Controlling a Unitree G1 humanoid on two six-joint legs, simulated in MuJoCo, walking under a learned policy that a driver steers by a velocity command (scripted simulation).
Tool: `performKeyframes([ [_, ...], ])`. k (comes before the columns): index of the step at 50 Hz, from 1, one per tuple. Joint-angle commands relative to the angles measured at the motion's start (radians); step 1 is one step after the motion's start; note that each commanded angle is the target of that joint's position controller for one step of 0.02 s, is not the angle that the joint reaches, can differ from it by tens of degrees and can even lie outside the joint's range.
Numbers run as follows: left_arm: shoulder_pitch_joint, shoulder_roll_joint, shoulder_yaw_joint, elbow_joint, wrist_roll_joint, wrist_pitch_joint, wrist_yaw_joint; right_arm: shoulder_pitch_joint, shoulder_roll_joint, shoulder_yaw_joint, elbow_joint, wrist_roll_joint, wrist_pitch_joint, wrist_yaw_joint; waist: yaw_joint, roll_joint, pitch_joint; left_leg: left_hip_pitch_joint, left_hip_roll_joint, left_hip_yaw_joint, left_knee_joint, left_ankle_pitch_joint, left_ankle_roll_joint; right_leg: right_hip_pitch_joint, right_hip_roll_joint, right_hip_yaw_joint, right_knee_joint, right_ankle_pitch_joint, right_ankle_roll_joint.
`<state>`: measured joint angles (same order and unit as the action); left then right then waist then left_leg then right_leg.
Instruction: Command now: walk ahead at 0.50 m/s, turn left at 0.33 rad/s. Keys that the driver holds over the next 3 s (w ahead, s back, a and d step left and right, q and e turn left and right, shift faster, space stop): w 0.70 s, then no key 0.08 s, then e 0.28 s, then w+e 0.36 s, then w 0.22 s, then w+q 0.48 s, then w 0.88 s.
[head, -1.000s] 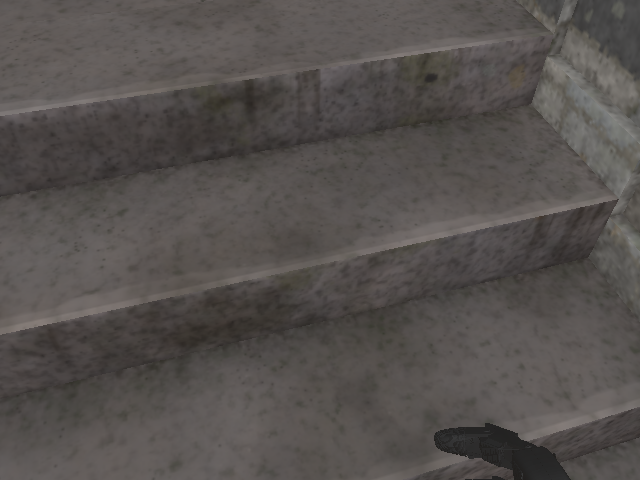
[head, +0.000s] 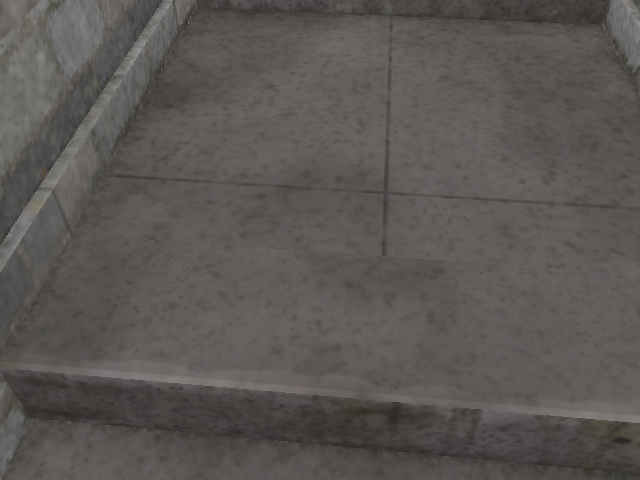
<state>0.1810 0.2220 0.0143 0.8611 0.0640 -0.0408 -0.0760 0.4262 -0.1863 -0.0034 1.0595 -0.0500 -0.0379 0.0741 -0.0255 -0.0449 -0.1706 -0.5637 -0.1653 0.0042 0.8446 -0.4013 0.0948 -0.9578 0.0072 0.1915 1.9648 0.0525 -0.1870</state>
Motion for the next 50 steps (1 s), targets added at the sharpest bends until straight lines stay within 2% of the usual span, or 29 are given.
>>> performKeyframes([
  [1,0.045,0.008,-0.014,-0.017,-0.024,0.006,0.027,-0.181,0.051,0.027,-0.046,-0.004,-0.059,0.009,0.13,0.044,0.099,0.02,0.21,-0.286,-0.425,0.205,0.134,-0.232,-0.087,-0.101,0.07,-0.107,0.025],
  [2,0.002,-0.033,-0.033,-0.025,-0.042,-0.001,0.025,-0.083,0.036,0.027,-0.02,-0.033,-0.061,0.003,0.08,0.116,0.098,0.022,0.209,-0.309,-0.44,0.215,0.153,-0.284,-0.058,-0.143,0.281,-0.192,0.031],
  [3,-0.075,-0.05,-0.046,-0.059,-0.042,-0.002,0.025,-0.035,0.031,0.031,0.011,-0.063,-0.058,-0.007,0.06,0.083,0.113,0.046,0.223,-0.312,-0.445,0.165,0.147,-0.357,-0.065,-0.148,0.281,-0.216,0.014],
  [7,-0.328,-0.011,-0.069,-0.181,-0.023,-0.014,0.053,0.206,-0.006,0.042,0.114,-0.09,-0.066,-0.012,-0.036,0.039,0.134,0.283,0.288,-0.362,-0.486,0.128,0.133,-0.512,-0.128,-0.147,-0.086,-0.2,0.006],
  [10,-0.48,-0.057,-0.087,-0.226,-0.019,0.038,0.05,0.135,-0.019,0.049,0.038,-0.014,-0.074,0.03,-0.052,0.148,0.226,0.002,0.358,-0.353,-0.719,0.167,0.185,-0.139,-0.133,-0.256,-0.395,-0.346,0.098],
  [11,-0.372,-0.098,-0.097,-0.191,-0.007,0.041,0.024,0.072,-0.045,0.046,-0.002,0.009,-0.072,0.037,-0.005,0.177,0.206,-0.099,0.359,-0.283,-0.739,0.393,0.204,0.103,-0.095,-0.345,-0.39,-0.304,0.117],
  [14,-0.345,0.02,-0.051,-0.198,-0.015,0.034,-0.002,0.117,-0.2,-0.004,-0.004,0.05,-0.098,0.034,0.029,0.229,0.096,0.318,0.383,-0.217,-0.581,1.37,0.211,0.221,0.061,-0.44,-0.707,-0.533,0.121],
  [15,-0.268,0.062,-0.03,-0.189,-0.038,0.017,-0.003,0.131,-0.233,-0.026,0.02,0.024,-0.102,0.047,0.047,0.27,0.042,0.443,0.381,-0.176,-0.467,1.639,0.172,0.319,0.065,-0.381,-0.823,-0.516,0.076],
  [16,-0.009,0.104,-0.007,-0.104,-0.009,0.004,-0.003,0.158,-0.163,-0.035,0.014,-0.015,-0.103,0.047,0.074,0.095,-0.162,0.286,0.309,-0.162,-0.167,1.552,0.087,0.706,-0.027,-0.145,-0.856,-0.071,-0.044],
  [17,0.208,0.151,0.007,-0.029,-0.001,0.007,0.005,0.175,-0.068,-0.017,-0.004,-0.036,-0.094,0.071,0.135,-0.133,-0.323,-0.077,0.159,-0.209,0.081,0.959,0.077,1.03,-0.159,0.33,-1.223,-0.467,-0.164],
  [18,0.381,0.177,0.019,0.032,0.037,0.013,0.032,0.029,-0.043,-0.031,-0.003,-0.021,-0.062,0.076,0.251,-0.272,-0.183,-0.346,0.038,-0.33,0.542,0.355,0.055,1.01,-0.255,0.749,-1.543,-0.936,-0.178],
  [19,0.376,0.18,0.023,0.073,0.033,-0.016,0.047,-0.041,-0.052,-0.05,-0.008,0.022,-0.059,0.064,0.232,-0.209,0.042,-0.497,0.059,-0.363,0.842,0.421,0.071,0.801,-0.247,0.75,-1.558,-1.096,-0.097],
  [20,0.232,0.166,0.029,0.072,0.004,-0.031,0.053,-0.065,-0.052,-0.051,-0.007,0.033,-0.062,0.04,0.158,-0.113,0.115,-0.51,0.086,-0.33,0.971,0.448,0.081,0.646,-0.262,0.632,-1.524,-0.974,-0.106],
  [21,0.146,0.075,0.017,0.105,-0.006,-0.033,0.052,-0.124,-0.039,-0.042,-0.038,0.028,-0.064,0.02,0.1,0.036,0.109,-0.525,0.094,-0.301,1.031,0.45,0.112,0.572,-0.263,0.503,-1.498,-0.804,-0.107],
  [23,0.019,-0.09,-0.024,0.14,-0.009,-0.032,0.055,-0.173,0.008,-0.013,-0.089,0.014,-0.047,-0.004,-0.003,0.105,0.082,-0.552,0.128,-0.31,1.111,0.457,0.161,0.485,-0.252,0.338,-1.526,-0.589,-0.043],
  [25,0.014,-0.12,-0.031,0.18,0.009,-0.04,0.046,-0.159,0.044,0.011,-0.097,0.004,-0.027,-0.002,-0.05,0.091,0.094,-0.63,0.145,-0.278,1.085,0.467,0.174,0.496,-0.195,0.126,-1.566,-0.44,0.012],
  [27,0.032,-0.077,-0.013,0.181,0.04,-0.05,0.029,-0.247,0.02,0.015,-0.133,0.019,-0.021,0.012,-0.035,0.072,0.117,-0.647,0.168,-0.174,1.063,0.431,0.171,0.48,-0.145,-0.044,-1.627,-0.402,0.026],
  [30,0.203,-0.085,-0.032,0.246,0.052,-0.054,0.028,-0.295,0.014,0.022,-0.135,0.002,-0.013,0.029,0.021,-0.037,0.136,-0.8,0.185,-0.078,1.308,0.358,0.163,0.557,-0.143,-0.07,-1.66,-0.336,-0.045],
  [33,0.4,-0.107,-0.054,0.332,0.081,-0.05,0.029,-0.462,0.03,0.057,-0.223,0.008,-0.016,-0.006,0.083,-0.007,0.173,-1.135,0.19,-0.128,1.335,0.31,0.213,0.864,-0.217,0.017,-1.657,-0.321,-0.062],
  [36,0.436,-0.099,-0.063,0.338,0.093,-0.055,0.027,-0.653,0.013,0.073,-0.322,0.018,-0.005,-0.02,0.084,0.042,0.172,-1.029,0.267,0.007,0.97,0.411,0.172,0.833,-0.206,-0.07,-1.756,-0.255,-0.037],
  [39,0.459,-0.086,-0.067,0.304,0.011,-0.05,-0.004,-0.927,0.08,0.098,-0.443,0.0,0.06,0.002,0.107,-0.061,0.169,-0.562,0.288,0.133,0.661,0.216,0.104,0.561,-0.225,-0.163,-1.919,0.031,-0.027],
  [40,0.406,-0.044,-0.062,0.251,-0.027,-0.073,-0.011,-0.837,0.074,0.083,-0.421,-0.005,0.059,0.019,0.051,-0.112,0.145,-0.391,0.243,0.182,0.629,0.143,0.064,0.564,-0.222,-0.206,-1.871,0.324,-0.022],
  [43,0.42,0.1,-0.013,0.226,-0.089,-0.119,-0.01,-0.719,0.005,0.044,-0.352,0.011,0.025,0.012,-0.017,-0.107,0.077,-0.222,0.146,0.18,0.255,0.099,0.054,0.951,-0.264,-0.176,-1.701,1.134,0.04],
  [44,0.362,0.14,0.013,0.188,-0.076,-0.118,-0.018,-0.58,-0.035,0.022,-0.321,0.005,0.011,-0.003,-0.058,-0.146,-0.027,-0.006,0.151,0.138,0.278,0.31,0.092,0.93,-0.257,-0.198,-1.591,1.265,0.086],
  [45,0.487,0.035,-0.005,0.175,-0.021,-0.12,-0.019,-0.469,-0.038,0.037,-0.316,0.052,-0.006,-0.02,-0.008,0.04,-0.315,0.493,0.289,-0.128,0.294,0.573,0.206,0.587,-0.196,-0.161,-1.363,1.021,0.107],
  [46,0.394,-0.001,-0.005,0.12,-0.029,-0.109,-0.01,-0.26,-0.087,0.011,-0.303,0.003,0.004,-0.05,-0.128,0.15,-0.385,0.66,0.413,-0.425,0.002,0.45,0.249,0.404,-0.058,-0.131,-1.179,0.427,0.106],
  [47,0.289,-0.064,0.009,0.12,-0.048,-0.079,-0.015,-0.061,-0.137,-0.008,-0.223,-0.036,-0.001,-0.053,-0.181,0.289,-0.378,0.6,0.57,-0.736,-0.282,0.35,0.335,0.296,0.063,-0.063,-0.651,-0.295,0.128],
  [48,0.223,-0.04,0.033,0.103,-0.062,-0.065,-0.011,-0.087,-0.205,-0.037,-0.219,-0.028,-0.044,-0.082,-0.15,0.221,-0.241,0.369,0.568,-0.747,-0.35,0.117,0.281,0.201,0.018,0.045,-0.279,-0.212,0.126],
  [50,0.254,-0.071,0.037,0.143,-0.039,-0.075,0.019,-0.27,-0.117,-0.032,-0.15,0.022,-0.076,-0.072,-0.023,0.065,-0.008,0.112,0.519,-0.44,-0.348,-0.047,0.191,0.146,-0.047,-0.019,-0.158,-0.246,0.121],
])
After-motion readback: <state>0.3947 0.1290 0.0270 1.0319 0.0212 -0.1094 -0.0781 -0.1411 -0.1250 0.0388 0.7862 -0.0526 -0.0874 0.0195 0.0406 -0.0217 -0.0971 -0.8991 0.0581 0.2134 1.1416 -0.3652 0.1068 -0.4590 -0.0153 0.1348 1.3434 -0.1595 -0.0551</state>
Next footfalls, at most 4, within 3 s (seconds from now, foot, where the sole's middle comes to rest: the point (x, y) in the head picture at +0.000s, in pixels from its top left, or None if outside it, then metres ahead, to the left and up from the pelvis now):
0.30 right None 0.34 -0.15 -0.56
0.86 left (276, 325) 0.70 0.09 -0.39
1.46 right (429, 324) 0.70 -0.18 -0.39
1.96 left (344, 180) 1.10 -0.05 -0.39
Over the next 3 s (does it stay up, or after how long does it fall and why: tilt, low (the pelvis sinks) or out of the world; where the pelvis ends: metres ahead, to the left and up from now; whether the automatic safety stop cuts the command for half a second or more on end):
stays up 1.44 -0.16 0.37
